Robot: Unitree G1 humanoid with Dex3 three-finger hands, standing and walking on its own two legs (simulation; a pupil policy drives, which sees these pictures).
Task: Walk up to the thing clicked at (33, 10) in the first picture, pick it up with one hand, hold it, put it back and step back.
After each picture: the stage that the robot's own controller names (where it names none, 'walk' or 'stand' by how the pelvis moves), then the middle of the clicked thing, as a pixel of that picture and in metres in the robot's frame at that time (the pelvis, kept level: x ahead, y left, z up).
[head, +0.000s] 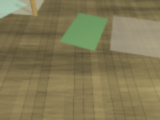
stand; (33, 7) +2.12 +0.73 -0.65
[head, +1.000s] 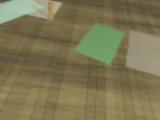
walk; (50, 11) +2.06 +0.38 -0.64
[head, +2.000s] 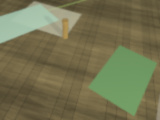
walk; (65, 29) +1.51 +0.20 -0.65
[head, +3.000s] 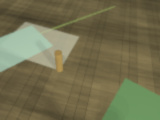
walk; (58, 61) +1.03 +0.20 -0.65
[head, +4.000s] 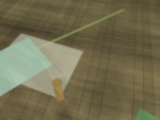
walk; (58, 90) +0.65 +0.19 -0.63
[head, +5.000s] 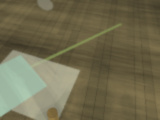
stand; (53, 119) +0.45 +0.19 -0.63
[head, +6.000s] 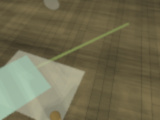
stand; out of the picture +0.43 +0.18 -0.64
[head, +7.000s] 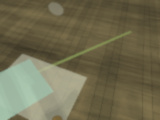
stand; out of the picture +0.42 +0.16 -0.66
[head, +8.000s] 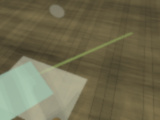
stand; out of the picture +0.42 +0.18 -0.66
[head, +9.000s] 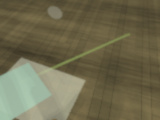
stand; out of the picture +0.41 +0.19 -0.66
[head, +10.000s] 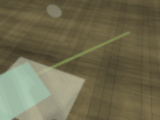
stand; out of the picture +0.41 +0.20 -0.66
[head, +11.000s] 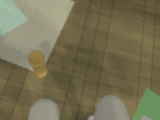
go down; (39, 65) +0.48 +0.17 -0.38
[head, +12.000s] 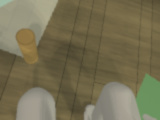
go down; (28, 48) +0.52 +0.18 -0.28
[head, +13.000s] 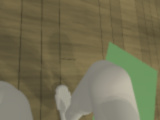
close in; out of the picture +0.51 +0.24 -0.18
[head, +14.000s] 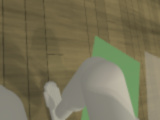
close; out of the picture +0.50 +0.25 -0.18
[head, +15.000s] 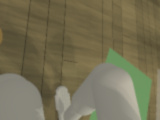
lift; out of the picture +0.41 +0.22 -0.17
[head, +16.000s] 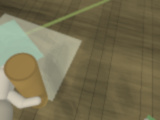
lift; (31, 86) +0.32 +0.16 +0.03
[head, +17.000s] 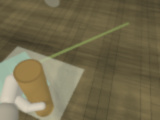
hold; (38, 92) +0.30 +0.15 +0.05
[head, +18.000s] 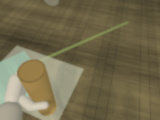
hold; (41, 92) +0.31 +0.14 +0.04
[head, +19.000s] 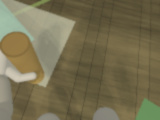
crouch; (27, 63) +0.40 +0.16 -0.02
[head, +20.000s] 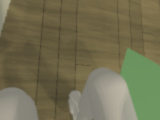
lower; out of the picture +0.52 +0.21 -0.08
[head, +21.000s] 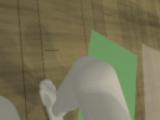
lower; out of the picture +0.50 +0.24 -0.18
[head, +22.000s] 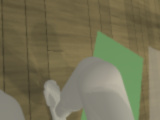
lower; out of the picture +0.49 +0.23 -0.18
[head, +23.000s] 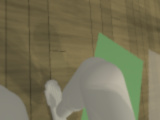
lower; out of the picture +0.48 +0.23 -0.18
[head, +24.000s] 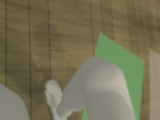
lower; out of the picture +0.47 +0.23 -0.18
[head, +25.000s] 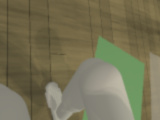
open; out of the picture +0.47 +0.21 -0.19
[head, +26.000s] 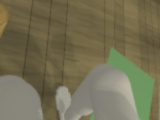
stand; out of the picture +0.47 +0.19 -0.19
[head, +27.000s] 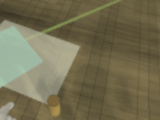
stand; (54, 106) +0.41 +0.13 -0.53
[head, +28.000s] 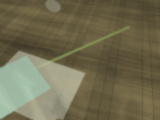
stand; out of the picture +0.39 +0.14 -0.60
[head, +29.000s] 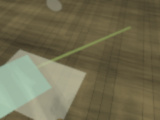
stand; out of the picture +0.39 +0.13 -0.60
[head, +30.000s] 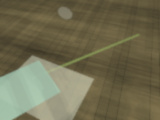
stand; out of the picture +0.41 +0.13 -0.65
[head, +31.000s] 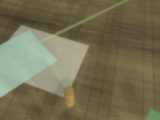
walk; (69, 97) +0.50 +0.09 -0.63
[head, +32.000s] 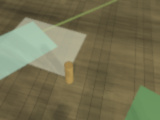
walk; (69, 73) +0.76 +0.10 -0.63
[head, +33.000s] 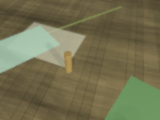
stand; (68, 62) +1.04 +0.16 -0.63
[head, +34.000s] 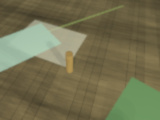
stand; (69, 62) +1.02 +0.12 -0.66
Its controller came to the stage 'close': yes
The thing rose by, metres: 0.69
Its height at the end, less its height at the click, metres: +0.00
